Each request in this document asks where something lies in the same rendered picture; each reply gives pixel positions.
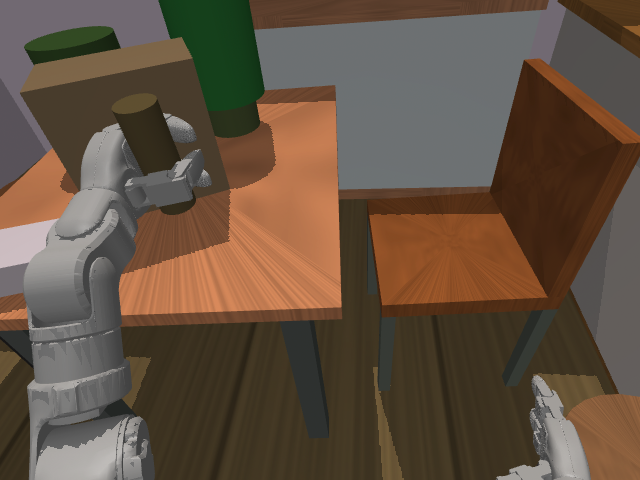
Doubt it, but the table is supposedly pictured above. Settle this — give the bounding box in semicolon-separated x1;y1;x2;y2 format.
0;85;342;438

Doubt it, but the left robot hand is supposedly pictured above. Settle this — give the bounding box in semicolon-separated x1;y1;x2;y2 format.
80;113;212;220

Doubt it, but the right robot hand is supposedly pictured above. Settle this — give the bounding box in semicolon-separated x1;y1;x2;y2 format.
496;375;591;480

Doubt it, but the left robot arm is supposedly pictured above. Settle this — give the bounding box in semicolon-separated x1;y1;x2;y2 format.
23;188;155;480

